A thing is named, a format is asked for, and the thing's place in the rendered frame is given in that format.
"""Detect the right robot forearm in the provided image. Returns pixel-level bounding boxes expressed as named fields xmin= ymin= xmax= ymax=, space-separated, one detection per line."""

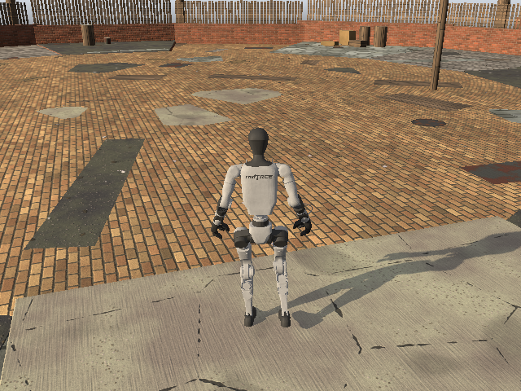
xmin=293 ymin=194 xmax=309 ymax=223

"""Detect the right robot hand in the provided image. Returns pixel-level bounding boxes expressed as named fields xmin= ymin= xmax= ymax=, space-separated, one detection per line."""
xmin=293 ymin=219 xmax=312 ymax=236

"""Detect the robot head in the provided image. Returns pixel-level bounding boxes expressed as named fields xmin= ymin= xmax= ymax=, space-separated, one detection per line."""
xmin=245 ymin=128 xmax=273 ymax=167

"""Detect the left robot forearm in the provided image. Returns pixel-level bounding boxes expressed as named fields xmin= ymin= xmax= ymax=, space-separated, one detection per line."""
xmin=213 ymin=196 xmax=228 ymax=226

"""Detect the right robot upper arm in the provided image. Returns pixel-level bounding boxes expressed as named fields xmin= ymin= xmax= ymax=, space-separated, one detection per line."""
xmin=276 ymin=163 xmax=301 ymax=208

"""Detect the left robot upper arm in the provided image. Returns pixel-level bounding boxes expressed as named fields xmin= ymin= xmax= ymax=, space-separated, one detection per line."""
xmin=219 ymin=164 xmax=242 ymax=209

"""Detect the left robot hand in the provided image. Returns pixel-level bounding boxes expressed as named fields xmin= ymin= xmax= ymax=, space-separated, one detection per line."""
xmin=211 ymin=222 xmax=230 ymax=239

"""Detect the humanoid robot torso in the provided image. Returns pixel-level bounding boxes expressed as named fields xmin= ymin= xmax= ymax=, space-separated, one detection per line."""
xmin=240 ymin=159 xmax=278 ymax=244

